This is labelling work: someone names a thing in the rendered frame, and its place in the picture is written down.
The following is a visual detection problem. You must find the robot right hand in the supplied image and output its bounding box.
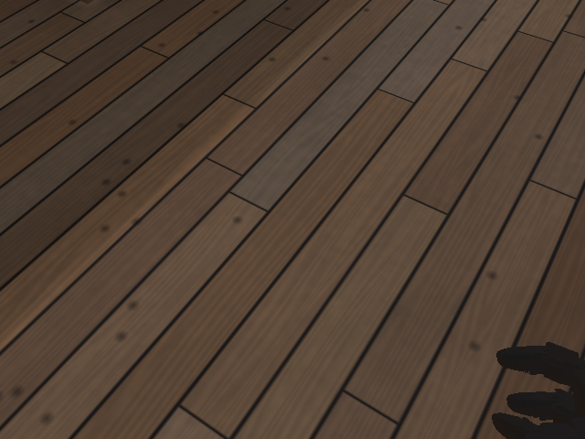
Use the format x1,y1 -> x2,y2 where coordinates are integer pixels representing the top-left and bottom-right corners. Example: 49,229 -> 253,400
492,342 -> 585,439

